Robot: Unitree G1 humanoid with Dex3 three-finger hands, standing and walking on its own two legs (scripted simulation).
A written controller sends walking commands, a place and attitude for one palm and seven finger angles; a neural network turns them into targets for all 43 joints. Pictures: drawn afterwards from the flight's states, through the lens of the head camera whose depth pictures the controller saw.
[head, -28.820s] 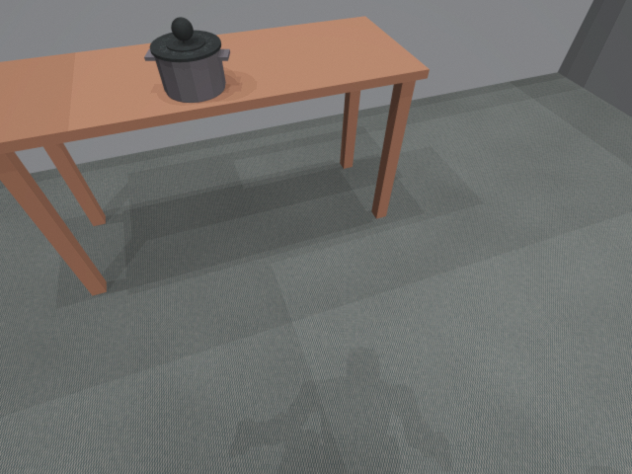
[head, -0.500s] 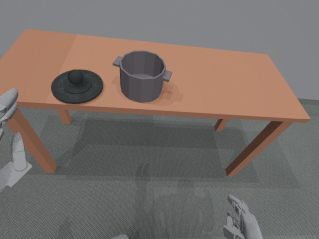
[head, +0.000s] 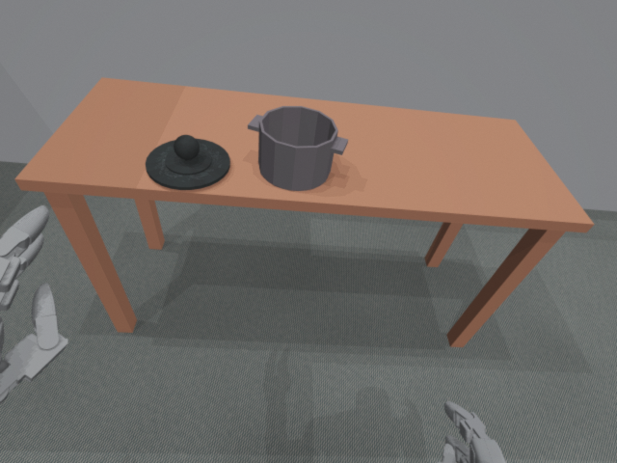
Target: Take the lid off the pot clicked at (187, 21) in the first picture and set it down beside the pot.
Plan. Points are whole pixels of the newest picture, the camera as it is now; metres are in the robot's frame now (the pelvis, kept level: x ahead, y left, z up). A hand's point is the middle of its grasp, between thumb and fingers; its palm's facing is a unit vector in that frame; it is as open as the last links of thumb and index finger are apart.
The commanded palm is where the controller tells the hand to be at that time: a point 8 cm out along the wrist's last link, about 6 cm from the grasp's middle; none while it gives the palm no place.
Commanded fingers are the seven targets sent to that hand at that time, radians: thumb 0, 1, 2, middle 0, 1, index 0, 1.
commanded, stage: stop stepping back and stand still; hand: left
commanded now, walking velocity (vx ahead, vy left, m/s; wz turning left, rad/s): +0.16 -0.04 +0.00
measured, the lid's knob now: (186, 147) +0.74 +0.29 -0.02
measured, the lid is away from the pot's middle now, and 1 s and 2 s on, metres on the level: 0.25 0.25 0.25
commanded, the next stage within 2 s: let the arm hang, fingers relaxed in 1.48 s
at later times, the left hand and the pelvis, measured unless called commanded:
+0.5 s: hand (104, 402) +0.21 +0.27 -0.06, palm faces +0.10 -0.95 -0.30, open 7.4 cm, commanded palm none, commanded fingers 0.00 0.90 0.90 -0.20 -0.30 -0.20 -0.30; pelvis +0.00 +0.05 +0.00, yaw +2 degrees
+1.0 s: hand out of the picture +0.03 +0.19 -0.18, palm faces +0.04 -0.98 -0.21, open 7.3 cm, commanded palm none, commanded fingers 0.00 0.90 0.90 -0.20 -0.30 -0.20 -0.30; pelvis +0.04 +0.00 +0.00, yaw +3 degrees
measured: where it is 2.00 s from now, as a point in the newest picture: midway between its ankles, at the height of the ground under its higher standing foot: outside the picture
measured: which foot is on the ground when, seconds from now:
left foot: down 0.00-0.00, up 0.02-0.14, down 0.16-1.00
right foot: down 0.00-0.16, up 0.18-0.66, down 0.68-1.00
